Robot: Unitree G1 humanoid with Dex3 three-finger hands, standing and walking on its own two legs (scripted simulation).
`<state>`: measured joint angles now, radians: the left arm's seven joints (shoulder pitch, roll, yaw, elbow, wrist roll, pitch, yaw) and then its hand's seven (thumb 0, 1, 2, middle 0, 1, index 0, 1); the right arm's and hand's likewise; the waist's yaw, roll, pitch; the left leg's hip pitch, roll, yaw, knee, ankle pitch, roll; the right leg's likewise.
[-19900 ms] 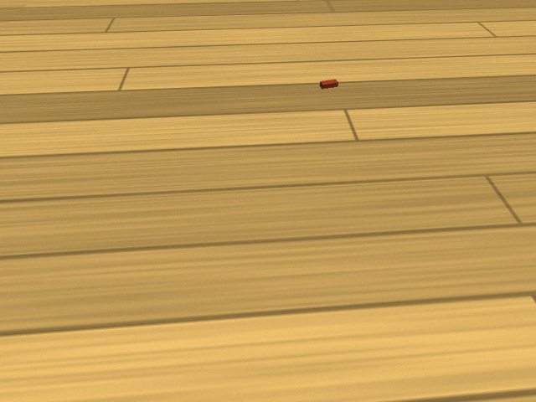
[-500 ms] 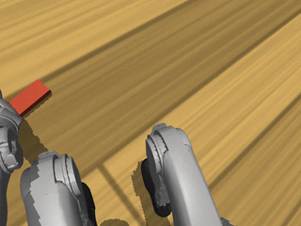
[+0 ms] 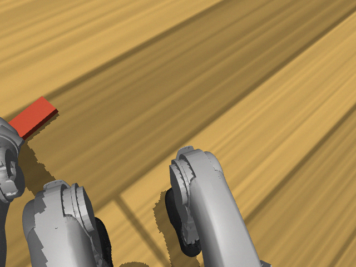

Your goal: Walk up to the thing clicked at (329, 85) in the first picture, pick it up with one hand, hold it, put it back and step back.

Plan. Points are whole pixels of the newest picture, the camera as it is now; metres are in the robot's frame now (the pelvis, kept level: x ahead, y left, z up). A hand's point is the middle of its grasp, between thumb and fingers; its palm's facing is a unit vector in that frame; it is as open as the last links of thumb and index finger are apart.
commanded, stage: rise first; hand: left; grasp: from above
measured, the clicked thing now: (32, 118) +0.50 +0.26 -0.31
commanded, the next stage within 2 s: approach in 0.40 s
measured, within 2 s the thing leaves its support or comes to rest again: neither
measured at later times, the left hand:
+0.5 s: hand out of the picture +0.46 +0.29 -0.19, palm faces -0.32 -0.29 -0.90, open 13.6 cm
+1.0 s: hand (20, 94) +0.52 +0.23 -0.16, palm faces -0.28 -0.26 -0.92, open 14.2 cm
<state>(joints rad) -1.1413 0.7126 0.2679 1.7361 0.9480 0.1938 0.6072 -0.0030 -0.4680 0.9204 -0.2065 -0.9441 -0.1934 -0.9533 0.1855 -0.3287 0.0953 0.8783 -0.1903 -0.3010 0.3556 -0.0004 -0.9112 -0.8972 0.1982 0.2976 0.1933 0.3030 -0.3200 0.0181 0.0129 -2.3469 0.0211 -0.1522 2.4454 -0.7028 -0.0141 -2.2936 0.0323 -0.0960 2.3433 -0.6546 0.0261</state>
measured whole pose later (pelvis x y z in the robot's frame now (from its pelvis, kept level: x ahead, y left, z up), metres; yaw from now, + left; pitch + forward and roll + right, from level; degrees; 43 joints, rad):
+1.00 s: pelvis +0.00 +0.00 +0.00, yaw -2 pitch +35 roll -9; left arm -1.27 0.71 0.24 1.78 0.97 0.26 0.65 0.00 -0.57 1.00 -0.12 -1.03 -0.10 -1.04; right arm 0.20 -0.35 0.13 0.85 -0.19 -0.29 0.39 0.00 -0.91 -0.90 0.20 0.30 0.19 0.30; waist -0.40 0.04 0.02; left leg -2.35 0.03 -0.17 2.44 -0.72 -0.01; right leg -2.30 0.05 -0.11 2.32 -0.65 0.03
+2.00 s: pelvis +0.00 +0.00 +0.00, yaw -4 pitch +31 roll -12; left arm -1.27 0.89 0.24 1.88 0.96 0.14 0.79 0.00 -0.52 1.01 -0.16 -0.99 -0.13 -1.01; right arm 0.15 -0.38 0.26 0.78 -0.26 -0.38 0.40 0.00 -0.91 -0.90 0.20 0.30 0.19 0.30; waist -0.46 -0.10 0.20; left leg -2.32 0.02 -0.23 2.49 -0.73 -0.02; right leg -2.24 0.05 -0.16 2.32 -0.65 0.03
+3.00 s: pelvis -0.01 +0.01 +0.01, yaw -7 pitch +29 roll -15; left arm -1.29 1.00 0.14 1.84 0.89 0.17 0.72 0.00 -0.36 0.87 -0.26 -0.88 -0.24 -0.89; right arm 0.14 -0.40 0.37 0.66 -0.25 -0.36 0.37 0.01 -0.92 -0.90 0.20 0.30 0.19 0.30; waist -0.49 -0.16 0.28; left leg -2.31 0.03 -0.27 2.48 -0.71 0.00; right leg -2.20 0.07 -0.20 2.27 -0.62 0.06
